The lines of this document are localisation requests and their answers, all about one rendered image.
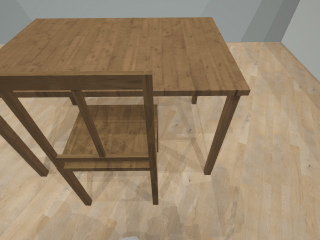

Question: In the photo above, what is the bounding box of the chair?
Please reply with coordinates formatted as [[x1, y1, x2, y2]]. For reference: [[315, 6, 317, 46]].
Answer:
[[0, 70, 159, 206]]

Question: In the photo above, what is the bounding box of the table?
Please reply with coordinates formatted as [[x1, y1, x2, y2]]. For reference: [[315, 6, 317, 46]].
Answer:
[[0, 17, 251, 177]]

